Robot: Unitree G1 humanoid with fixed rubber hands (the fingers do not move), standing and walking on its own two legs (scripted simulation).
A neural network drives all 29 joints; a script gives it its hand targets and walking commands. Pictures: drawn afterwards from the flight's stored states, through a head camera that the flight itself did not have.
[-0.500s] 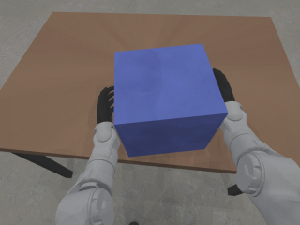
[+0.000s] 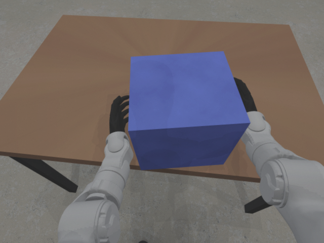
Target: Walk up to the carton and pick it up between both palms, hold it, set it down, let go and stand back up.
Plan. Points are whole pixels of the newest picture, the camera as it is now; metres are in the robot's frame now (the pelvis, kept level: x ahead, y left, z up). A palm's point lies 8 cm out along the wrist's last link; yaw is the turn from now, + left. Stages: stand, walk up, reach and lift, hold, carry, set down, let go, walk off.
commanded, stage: reach and lift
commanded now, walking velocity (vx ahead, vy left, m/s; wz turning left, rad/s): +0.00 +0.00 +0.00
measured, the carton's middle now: (179, 113) +0.46 +0.03 +0.02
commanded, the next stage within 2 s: none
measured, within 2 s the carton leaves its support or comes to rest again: leaves its support in 0.14 s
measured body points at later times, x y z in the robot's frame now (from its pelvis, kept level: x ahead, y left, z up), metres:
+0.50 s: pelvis +0.01 -0.01 +0.00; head +0.03 -0.02 +0.45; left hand +0.41 +0.19 +0.10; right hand +0.49 -0.13 +0.14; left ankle +0.03 +0.14 -0.72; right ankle +0.02 -0.11 -0.72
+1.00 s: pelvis +0.00 +0.00 +0.02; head -0.01 +0.02 +0.47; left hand +0.38 +0.20 +0.11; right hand +0.44 -0.12 +0.15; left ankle +0.03 +0.14 -0.73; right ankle +0.02 -0.11 -0.73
